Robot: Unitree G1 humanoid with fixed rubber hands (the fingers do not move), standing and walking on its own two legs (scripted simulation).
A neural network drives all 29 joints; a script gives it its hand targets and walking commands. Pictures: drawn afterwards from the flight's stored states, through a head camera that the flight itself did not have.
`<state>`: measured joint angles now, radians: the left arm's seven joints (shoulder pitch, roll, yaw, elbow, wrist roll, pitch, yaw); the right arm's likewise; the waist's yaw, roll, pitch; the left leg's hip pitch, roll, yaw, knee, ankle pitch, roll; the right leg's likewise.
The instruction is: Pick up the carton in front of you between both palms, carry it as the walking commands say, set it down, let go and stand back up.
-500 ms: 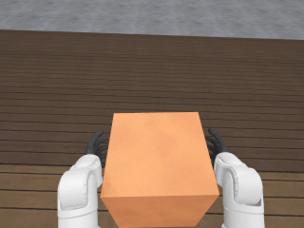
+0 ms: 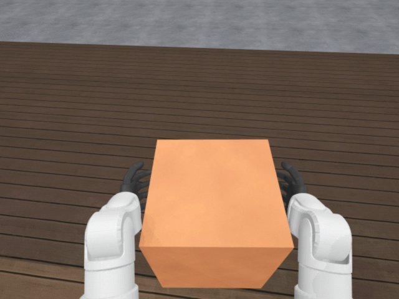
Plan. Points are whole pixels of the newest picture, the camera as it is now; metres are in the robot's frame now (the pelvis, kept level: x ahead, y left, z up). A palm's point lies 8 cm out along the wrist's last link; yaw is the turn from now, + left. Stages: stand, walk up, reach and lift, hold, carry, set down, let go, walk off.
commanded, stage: carry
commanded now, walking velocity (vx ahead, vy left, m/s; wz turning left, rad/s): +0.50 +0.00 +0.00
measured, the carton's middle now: (211, 218) +0.28 +0.00 +0.01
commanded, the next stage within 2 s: none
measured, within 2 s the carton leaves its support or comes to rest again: neither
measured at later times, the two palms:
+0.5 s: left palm (156, 69) +0.70 +0.16 +0.09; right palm (260, 69) +0.68 -0.14 +0.10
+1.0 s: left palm (175, 36) +1.01 +0.14 +0.04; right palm (252, 35) +1.02 -0.16 +0.04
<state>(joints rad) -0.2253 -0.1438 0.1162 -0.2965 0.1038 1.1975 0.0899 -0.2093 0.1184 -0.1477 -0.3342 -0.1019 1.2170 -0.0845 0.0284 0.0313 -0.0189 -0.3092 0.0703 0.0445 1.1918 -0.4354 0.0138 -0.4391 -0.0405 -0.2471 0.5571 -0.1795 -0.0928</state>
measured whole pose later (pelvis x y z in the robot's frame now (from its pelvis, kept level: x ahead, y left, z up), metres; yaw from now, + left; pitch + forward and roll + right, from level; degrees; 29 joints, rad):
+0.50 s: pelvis +0.32 +0.03 -0.01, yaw -3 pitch +4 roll -1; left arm -0.70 0.02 0.20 0.10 0.05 1.24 0.13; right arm -0.70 0.01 -0.21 0.13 -0.07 1.21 -0.12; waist -0.03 -0.02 0.02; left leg -0.48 0.01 0.15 0.63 -0.10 0.12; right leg -0.38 0.01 -0.03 1.22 -0.47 -0.04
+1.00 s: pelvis +0.66 -0.01 -0.05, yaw -2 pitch +5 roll +1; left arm -0.61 -0.05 0.22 0.03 0.08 1.19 0.13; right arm -0.63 0.01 -0.20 0.07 -0.05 1.19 -0.12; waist 0.02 -0.01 0.03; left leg -0.51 -0.02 0.01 1.26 -0.45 0.05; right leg -0.43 0.06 -0.11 0.59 -0.12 -0.14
